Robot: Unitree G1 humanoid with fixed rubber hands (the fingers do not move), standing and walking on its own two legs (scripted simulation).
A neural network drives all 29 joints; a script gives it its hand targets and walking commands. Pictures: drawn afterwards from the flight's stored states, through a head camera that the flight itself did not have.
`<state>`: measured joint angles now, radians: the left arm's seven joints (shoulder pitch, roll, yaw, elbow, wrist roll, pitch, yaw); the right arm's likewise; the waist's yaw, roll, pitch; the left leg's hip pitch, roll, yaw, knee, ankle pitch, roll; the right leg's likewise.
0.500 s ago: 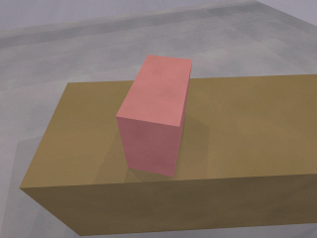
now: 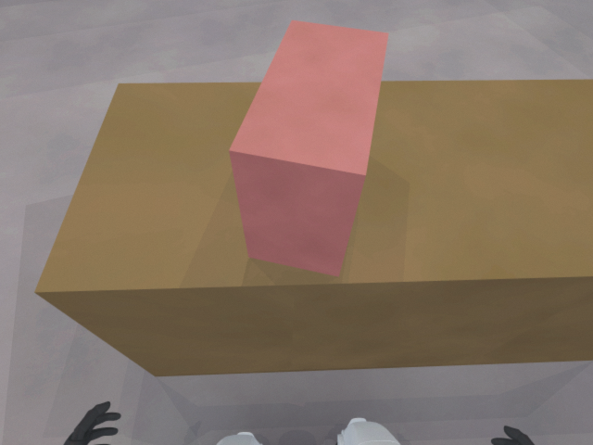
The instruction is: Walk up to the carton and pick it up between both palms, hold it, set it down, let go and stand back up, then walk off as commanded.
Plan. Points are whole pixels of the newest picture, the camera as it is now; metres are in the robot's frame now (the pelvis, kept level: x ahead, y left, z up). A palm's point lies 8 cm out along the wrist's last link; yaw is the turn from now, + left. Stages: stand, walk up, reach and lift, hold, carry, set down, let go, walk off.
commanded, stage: walk off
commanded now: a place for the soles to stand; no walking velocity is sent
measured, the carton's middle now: (315, 150) +0.56 -0.04 +0.03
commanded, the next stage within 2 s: none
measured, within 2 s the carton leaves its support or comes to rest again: neither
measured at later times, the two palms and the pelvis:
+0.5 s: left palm out of the picture +0.02 +0.29 -0.11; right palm out of the picture -0.01 -0.32 -0.13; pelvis -0.09 -0.01 -0.02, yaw -1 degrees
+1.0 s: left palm out of the picture -0.10 +0.30 -0.11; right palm out of the picture -0.08 -0.33 -0.13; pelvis -0.20 -0.02 -0.02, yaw +1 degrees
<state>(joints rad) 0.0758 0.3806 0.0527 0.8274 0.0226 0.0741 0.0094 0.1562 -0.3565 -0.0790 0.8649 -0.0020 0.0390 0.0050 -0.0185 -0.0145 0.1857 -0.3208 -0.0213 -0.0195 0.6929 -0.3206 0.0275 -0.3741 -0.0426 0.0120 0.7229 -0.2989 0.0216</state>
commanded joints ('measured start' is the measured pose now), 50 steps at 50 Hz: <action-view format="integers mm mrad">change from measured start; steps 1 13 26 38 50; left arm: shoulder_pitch -31 170 148 174 124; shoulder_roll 190 251 284 265 286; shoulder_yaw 76 101 104 95 114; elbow -142 -173 -227 -195 -193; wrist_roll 6 6 23 -15 9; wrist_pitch -5 -15 -52 -33 -91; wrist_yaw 25 1 25 12 33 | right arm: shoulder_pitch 127 47 22 18 -18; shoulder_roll -368 -303 -250 -291 -258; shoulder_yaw -94 -65 -54 -67 -62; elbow -116 -242 -221 -269 -218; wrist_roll -21 -22 -7 -12 -6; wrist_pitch -32 -2 -11 -18 -2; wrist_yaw -10 -36 -31 -44 -38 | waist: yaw -70 2 66 -6 59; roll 253 227 -161 238 -135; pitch -217 -310 -182 -192 -178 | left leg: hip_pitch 31 179 -172 165 -304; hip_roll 382 327 -43 265 -78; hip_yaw -485 -314 -128 -388 -236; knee -322 -88 248 -94 648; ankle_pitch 603 662 -255 612 -273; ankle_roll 253 203 -8 248 -3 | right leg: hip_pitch -49 110 368 -112 299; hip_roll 161 87 -209 142 -208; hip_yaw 99 25 315 174 400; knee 455 57 -91 438 -115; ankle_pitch -401 -249 717 -314 574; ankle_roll -42 -63 -238 -11 -271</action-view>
